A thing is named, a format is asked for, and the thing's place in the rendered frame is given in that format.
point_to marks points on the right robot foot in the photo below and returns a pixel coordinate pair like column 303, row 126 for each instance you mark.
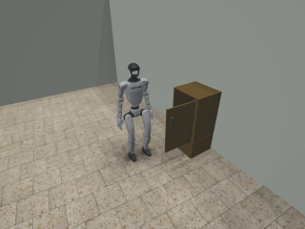
column 132, row 157

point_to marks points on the right robot upper arm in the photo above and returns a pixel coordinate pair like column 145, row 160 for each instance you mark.
column 121, row 88

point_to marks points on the right robot hand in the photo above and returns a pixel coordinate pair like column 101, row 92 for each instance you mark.
column 119, row 122

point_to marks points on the right robot forearm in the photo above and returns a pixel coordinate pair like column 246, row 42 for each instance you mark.
column 119, row 108

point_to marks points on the cupboard door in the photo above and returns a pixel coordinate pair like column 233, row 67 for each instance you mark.
column 183, row 125

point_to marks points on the left robot hand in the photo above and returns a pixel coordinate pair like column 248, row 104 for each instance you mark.
column 151, row 114

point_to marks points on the left robot forearm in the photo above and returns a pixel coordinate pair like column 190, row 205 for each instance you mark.
column 147, row 102

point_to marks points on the left robot upper arm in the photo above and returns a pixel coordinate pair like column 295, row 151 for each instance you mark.
column 146, row 82

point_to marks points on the handle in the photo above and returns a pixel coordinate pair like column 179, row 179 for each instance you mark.
column 172, row 124

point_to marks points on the right robot thigh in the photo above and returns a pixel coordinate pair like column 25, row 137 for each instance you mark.
column 130, row 126

